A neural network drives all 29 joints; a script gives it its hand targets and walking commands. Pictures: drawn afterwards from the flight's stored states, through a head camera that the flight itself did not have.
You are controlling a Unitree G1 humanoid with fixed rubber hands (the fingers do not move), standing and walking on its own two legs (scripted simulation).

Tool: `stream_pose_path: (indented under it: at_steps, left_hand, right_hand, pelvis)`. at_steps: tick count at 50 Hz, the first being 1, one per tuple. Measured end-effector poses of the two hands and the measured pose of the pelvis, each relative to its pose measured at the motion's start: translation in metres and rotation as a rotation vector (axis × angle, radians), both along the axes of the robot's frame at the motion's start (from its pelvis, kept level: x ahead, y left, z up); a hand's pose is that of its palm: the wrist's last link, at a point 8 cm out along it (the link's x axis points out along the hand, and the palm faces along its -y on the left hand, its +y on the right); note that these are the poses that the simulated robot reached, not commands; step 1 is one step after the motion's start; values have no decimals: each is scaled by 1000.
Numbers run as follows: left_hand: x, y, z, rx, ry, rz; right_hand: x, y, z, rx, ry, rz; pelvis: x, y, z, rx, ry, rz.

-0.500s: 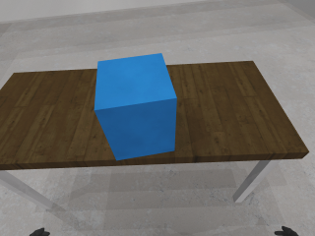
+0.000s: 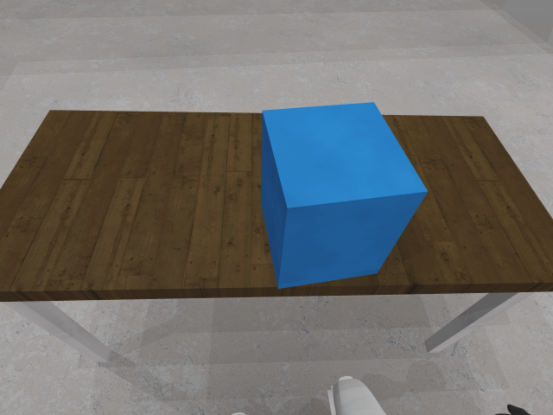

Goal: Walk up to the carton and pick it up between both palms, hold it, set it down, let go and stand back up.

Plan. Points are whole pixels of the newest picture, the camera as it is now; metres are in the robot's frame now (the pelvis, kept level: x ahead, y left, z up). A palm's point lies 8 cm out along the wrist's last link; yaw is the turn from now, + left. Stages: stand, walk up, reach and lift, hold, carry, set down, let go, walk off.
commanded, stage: walk up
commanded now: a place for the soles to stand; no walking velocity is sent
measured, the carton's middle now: (324, 198) +0.48 -0.08 +0.00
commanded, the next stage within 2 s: none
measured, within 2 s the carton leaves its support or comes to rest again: neither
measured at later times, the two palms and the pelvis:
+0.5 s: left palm out of the picture +0.11 +0.35 -0.08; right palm out of the picture +0.13 -0.32 -0.07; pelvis +0.06 +0.01 +0.00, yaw +0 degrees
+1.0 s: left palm (80, 395) +0.18 +0.29 -0.07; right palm (517, 407) +0.15 -0.36 -0.11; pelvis +0.08 -0.04 -0.01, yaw -1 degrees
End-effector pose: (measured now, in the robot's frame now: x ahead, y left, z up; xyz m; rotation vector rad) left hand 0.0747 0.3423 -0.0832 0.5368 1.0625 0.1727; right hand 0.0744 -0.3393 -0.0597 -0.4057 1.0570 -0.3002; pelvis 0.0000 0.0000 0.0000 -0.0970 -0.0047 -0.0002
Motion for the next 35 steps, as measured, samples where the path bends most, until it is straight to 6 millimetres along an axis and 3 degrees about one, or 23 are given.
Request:
stream_pose_path:
  at_steps: [8, 17, 26, 35]
  left_hand:
    - [-10, 25, -3, -2, 82, 43]
    - [7, 26, -1, 1, 91, 57]
    - [41, 4, 2, -1, 56, 49]
    - [69, -36, 8, 34, -29, 32]
  right_hand:
    - [25, 23, 9, -10, -2, 27]
    - [46, 34, -4, 18, 7, 34]
    - [61, 21, -14, 36, 12, 35]
    - [73, -12, -42, 88, -29, 28]
  pelvis:
    - [19, 20, 5, -8, 17, 11]
    - [40, 28, 2, 23, 22, 9]
    - [58, 12, 1, 51, 29, 4]
    - [69, -25, -12, 107, -10, -3]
